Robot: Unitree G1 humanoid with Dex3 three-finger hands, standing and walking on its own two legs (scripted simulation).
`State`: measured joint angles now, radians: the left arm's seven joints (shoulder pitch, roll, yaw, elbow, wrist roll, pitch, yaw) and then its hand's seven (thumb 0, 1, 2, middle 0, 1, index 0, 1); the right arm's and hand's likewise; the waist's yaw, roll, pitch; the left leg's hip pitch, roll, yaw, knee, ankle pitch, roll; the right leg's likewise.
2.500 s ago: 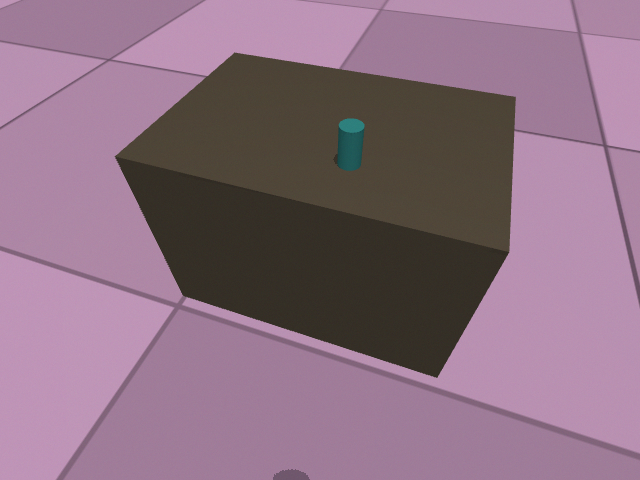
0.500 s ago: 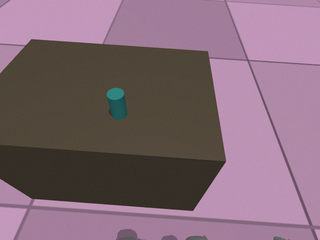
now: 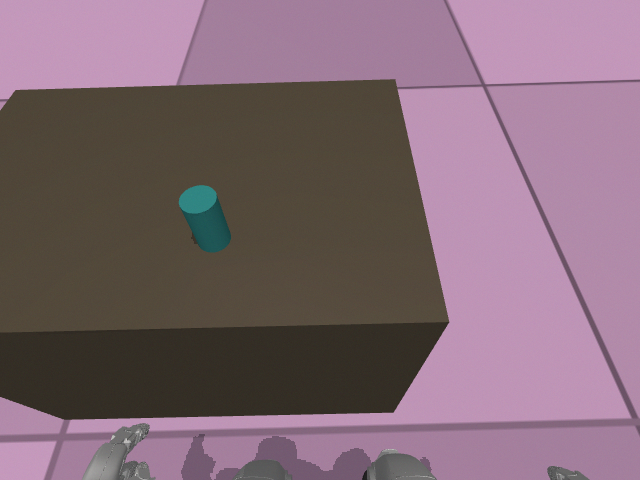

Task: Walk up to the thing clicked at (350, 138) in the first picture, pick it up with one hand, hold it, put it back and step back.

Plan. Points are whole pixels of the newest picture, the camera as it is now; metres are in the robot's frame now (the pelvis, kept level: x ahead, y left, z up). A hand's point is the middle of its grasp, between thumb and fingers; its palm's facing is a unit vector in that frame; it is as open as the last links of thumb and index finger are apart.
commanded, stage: walk up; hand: left
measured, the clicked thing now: (206, 220) +0.51 +0.22 -0.05
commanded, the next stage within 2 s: stand in 1.82 s
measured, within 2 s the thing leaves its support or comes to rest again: neither
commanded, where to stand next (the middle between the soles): +0.04 -0.01 m, yaw +2 degrees
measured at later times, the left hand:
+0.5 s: hand out of the picture +0.04 +0.25 -0.13, palm faces +0.00 -0.93 -0.37, open 7.4 cm
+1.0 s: hand out of the picture +0.08 +0.25 -0.13, palm faces +0.03 -0.95 -0.32, open 7.4 cm
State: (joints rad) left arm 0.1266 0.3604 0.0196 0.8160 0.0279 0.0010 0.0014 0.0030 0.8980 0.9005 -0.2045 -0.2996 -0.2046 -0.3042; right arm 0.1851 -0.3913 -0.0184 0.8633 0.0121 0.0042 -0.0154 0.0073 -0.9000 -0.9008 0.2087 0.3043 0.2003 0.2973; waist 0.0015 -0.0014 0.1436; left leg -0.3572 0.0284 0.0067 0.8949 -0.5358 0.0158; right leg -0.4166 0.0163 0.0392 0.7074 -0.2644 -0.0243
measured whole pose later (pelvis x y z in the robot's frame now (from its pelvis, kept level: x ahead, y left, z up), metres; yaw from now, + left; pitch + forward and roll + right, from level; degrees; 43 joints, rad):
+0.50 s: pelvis -0.03 -0.01 +0.01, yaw +0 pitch -4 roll +0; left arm 0.16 0.36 0.03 1.03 0.02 0.01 -0.02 0.01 0.90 0.90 -0.20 -0.30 -0.20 -0.30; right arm 0.19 -0.40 -0.02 0.99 -0.01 -0.02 0.00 0.01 -0.90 -0.90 0.21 0.30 0.20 0.30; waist 0.01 0.02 0.07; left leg -0.25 0.03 -0.01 0.61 -0.30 -0.03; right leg -0.26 -0.03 0.02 0.63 -0.31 0.02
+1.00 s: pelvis -0.01 +0.00 +0.03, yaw +1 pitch -2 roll +0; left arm 0.06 0.35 0.03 1.12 0.01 -0.01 -0.01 0.00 0.90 0.90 -0.20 -0.30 -0.20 -0.30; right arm 0.14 -0.36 0.00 1.11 -0.01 -0.02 0.00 0.01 -0.90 -0.90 0.21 0.30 0.20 0.30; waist 0.00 -0.01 0.04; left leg -0.16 0.03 -0.03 0.42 -0.22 -0.03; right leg -0.14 -0.03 0.00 0.40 -0.22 0.03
